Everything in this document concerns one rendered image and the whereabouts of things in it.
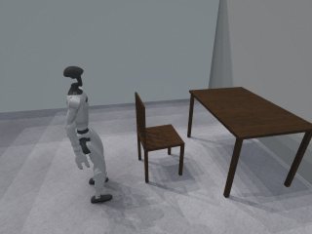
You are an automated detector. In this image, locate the right robot forearm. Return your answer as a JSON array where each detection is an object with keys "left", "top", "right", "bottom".
[{"left": 66, "top": 125, "right": 83, "bottom": 155}]

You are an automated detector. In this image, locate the chair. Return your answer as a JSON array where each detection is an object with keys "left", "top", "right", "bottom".
[{"left": 135, "top": 92, "right": 185, "bottom": 183}]

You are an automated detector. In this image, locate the right robot hand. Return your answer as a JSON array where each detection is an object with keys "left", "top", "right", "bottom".
[{"left": 75, "top": 152, "right": 90, "bottom": 170}]

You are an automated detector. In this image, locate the table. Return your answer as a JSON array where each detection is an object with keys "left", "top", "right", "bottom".
[{"left": 187, "top": 87, "right": 312, "bottom": 198}]

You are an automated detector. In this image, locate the robot right foot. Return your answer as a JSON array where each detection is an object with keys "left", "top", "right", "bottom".
[{"left": 91, "top": 194, "right": 112, "bottom": 204}]

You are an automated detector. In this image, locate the robot right shin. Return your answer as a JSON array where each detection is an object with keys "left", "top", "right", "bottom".
[{"left": 95, "top": 171, "right": 107, "bottom": 199}]

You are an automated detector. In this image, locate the right robot upper arm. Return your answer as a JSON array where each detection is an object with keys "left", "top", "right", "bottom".
[{"left": 64, "top": 96, "right": 81, "bottom": 130}]

